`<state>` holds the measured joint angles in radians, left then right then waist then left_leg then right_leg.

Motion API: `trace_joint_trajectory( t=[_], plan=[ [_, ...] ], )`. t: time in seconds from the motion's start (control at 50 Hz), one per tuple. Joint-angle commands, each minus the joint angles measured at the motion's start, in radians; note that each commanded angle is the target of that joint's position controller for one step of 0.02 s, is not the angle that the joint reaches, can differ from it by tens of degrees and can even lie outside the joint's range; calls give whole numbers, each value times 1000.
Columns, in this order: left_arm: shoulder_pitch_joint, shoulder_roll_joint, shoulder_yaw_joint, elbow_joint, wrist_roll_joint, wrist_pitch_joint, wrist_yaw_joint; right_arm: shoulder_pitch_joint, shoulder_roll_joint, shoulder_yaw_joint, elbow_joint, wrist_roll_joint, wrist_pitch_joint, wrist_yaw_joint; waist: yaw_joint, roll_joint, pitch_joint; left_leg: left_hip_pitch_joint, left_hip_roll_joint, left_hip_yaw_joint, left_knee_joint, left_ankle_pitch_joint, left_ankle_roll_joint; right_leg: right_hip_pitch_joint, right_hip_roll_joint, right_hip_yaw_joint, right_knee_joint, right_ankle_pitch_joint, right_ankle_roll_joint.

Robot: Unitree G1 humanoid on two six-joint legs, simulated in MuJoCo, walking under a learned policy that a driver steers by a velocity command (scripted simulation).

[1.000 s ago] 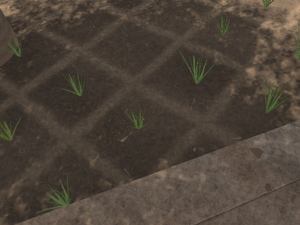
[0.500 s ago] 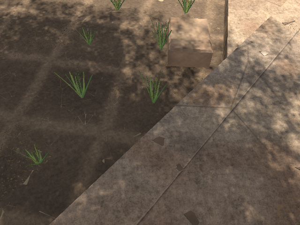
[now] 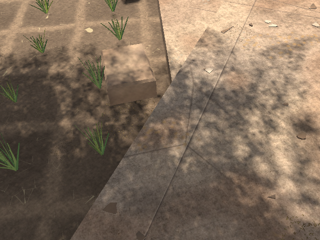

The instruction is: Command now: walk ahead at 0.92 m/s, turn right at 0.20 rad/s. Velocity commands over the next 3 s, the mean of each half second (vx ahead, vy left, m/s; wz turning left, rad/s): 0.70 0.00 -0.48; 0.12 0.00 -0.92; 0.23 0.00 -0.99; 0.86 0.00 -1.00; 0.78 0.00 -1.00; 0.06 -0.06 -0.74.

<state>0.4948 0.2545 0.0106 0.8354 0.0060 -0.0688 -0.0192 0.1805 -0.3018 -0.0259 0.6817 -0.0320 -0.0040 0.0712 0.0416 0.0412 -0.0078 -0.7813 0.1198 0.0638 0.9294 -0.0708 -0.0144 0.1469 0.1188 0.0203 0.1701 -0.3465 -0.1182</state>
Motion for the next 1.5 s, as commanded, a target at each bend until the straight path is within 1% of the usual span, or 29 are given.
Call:
trace_joint_trajectory(
  t=[0.02,0.1,0.14,0.16,0.18,0.2,0.22,0.26,0.3,0.36,0.44,0.5,0.56,0.58,0.6,0.62,0.64,0.68,0.76,0.86,1.06,1.14,1.22,1.26,1.28,1.3,1.34,1.4,1.5],
  plan=[
    [-31,151,34,-27,-5,-40,14,-207,-44,1,-120,7,-23,3,-7,-68,182,8,-35,49,-147,103,39,-154,-257,106,-166,569,-76],
    [-11,210,40,32,13,-43,32,-166,-56,4,-101,12,-25,-19,-63,-115,75,280,-167,106,-254,24,124,-21,-288,30,-18,1328,-31],
    [-42,256,55,47,43,-23,45,126,-133,-30,-18,16,-23,-51,-210,-162,-89,592,-218,50,-249,-126,150,-29,-314,55,355,1503,-22],
    [-109,254,58,42,46,-14,45,353,-167,-50,48,11,-23,-75,-331,-134,-171,855,-168,2,-312,-164,163,-177,-280,39,661,1356,-26],
    [-73,128,27,9,29,-28,32,461,-265,-83,82,-14,-29,-99,-293,83,-265,1115,80,-303,-356,-523,203,-475,-141,20,1090,697,-17],
    [-1,66,13,-14,-11,-47,12,388,-270,-84,75,-20,-36,-79,-174,280,-347,1187,273,-898,-603,-712,278,-747,33,124,1345,-44,-10],
    [-93,135,22,-11,0,-45,20,240,-186,-75,50,-10,-40,-69,-149,105,-174,1016,254,-831,-670,-662,275,-814,-54,141,1381,48,-30],
    [-144,114,21,0,5,-24,22,152,-54,-44,65,-11,-66,-61,-81,-114,25,706,239,-502,-675,-175,256,-751,-144,91,1308,116,-19],
    [-134,75,21,-9,14,21,11,146,-1,-21,106,-6,-89,-60,-16,-85,80,547,204,-249,-685,217,218,-684,-169,76,1256,57,12],
    [-211,44,20,-60,9,61,2,121,-25,-24,132,16,-121,-47,18,14,120,502,154,4,-719,563,165,-727,-176,17,1086,101,37],
    [-303,10,6,-94,1,46,-42,38,-43,-28,109,34,-121,-70,21,58,65,504,19,234,-647,507,108,-557,-119,-129,575,505,44],
    [-253,40,24,-81,25,46,-46,57,-109,-53,94,56,-110,-86,33,28,-6,623,77,226,-499,641,84,-447,-67,-187,490,506,19],
    [18,133,81,-20,39,43,-2,28,-127,-68,71,64,-60,-85,146,11,-128,625,107,194,-9,559,41,-210,-11,-135,413,383,-47],
    [-2,189,105,-16,29,39,28,43,-87,-63,80,55,-47,-73,126,-119,-72,501,-14,198,284,-67,-3,-167,-71,-18,343,621,-83],
    [-91,269,116,-51,13,49,29,155,8,-47,49,25,-26,-74,-16,-241,-32,237,-156,146,633,-643,-54,-107,-269,329,476,1455,-187],
    [-99,334,139,-109,-6,56,12,264,-4,-33,2,17,-13,-80,-24,-246,-319,147,-170,-74,701,-599,-75,50,-438,676,292,1266,-367],
    [-200,274,135,-157,-7,71,18,231,-49,-32,24,-1,-7,-90,-32,-77,-288,131,-116,-121,654,-523,-63,-35,-431,724,190,770,-359],
    [-241,162,104,-139,-12,79,26,37,-69,-40,-9,-20,3,-96,-41,39,-85,138,-69,-138,442,-422,-54,-261,-293,567,132,468,-244],
    [-218,174,114,-135,-2,70,25,9,-51,-34,-27,-12,52,-101,-45,17,-112,258,-58,-135,245,-336,-56,-360,-201,447,161,618,-107],
    [-194,209,132,-151,-8,95,28,-87,-66,-37,-71,-6,75,-105,-2,-71,-83,157,-76,-179,110,-243,-53,-316,-147,535,111,206,5],
    [-143,236,138,-141,2,101,27,-156,-114,-45,-79,8,41,-110,31,-146,-32,127,-162,-226,-76,-265,-17,-186,-121,688,155,209,-9],
    [-165,259,138,-146,9,104,24,-145,-132,-44,-74,19,26,-108,20,-160,-36,252,-205,-225,-179,-285,2,-236,-106,739,193,328,-27],
    [-245,260,130,-159,10,106,16,-84,-153,-46,-57,37,15,-127,-26,-176,-19,538,-228,-225,-444,-237,0,-391,-51,783,183,198,33],
    [-187,217,118,-140,4,92,15,-61,-192,-56,-62,41,11,-145,-33,0,-99,851,-81,-320,-647,-276,25,-596,69,647,336,-338,112],
    [-165,168,106,-159,-6,85,16,3,-256,-65,-82,37,14,-146,-62,146,-188,980,180,-556,-693,-560,99,-730,152,417,623,-434,129],
    [-244,222,108,-191,23,77,13,-39,-302,-76,-72,10,15,-143,-71,160,-104,856,252,-709,-796,-711,147,-851,134,266,797,-204,137],
    [-293,252,106,-198,51,81,-16,-100,-215,-60,-59,8,10,-128,-32,91,-5,687,156,-512,-774,-618,117,-847,22,216,934,18,132],
    [-249,220,88,-191,42,100,-57,-77,-183,-40,-66,10,-2,-106,-27,87,34,630,95,-324,-793,-567,100,-910,-35,121,1109,103,138],
    [-360,190,67,-241,27,97,-66,70,-198,-50,-30,0,-54,-76,-80,51,74,689,132,-217,-817,-519,98,-1040,-134,84,1098,220,158]
  ],
)
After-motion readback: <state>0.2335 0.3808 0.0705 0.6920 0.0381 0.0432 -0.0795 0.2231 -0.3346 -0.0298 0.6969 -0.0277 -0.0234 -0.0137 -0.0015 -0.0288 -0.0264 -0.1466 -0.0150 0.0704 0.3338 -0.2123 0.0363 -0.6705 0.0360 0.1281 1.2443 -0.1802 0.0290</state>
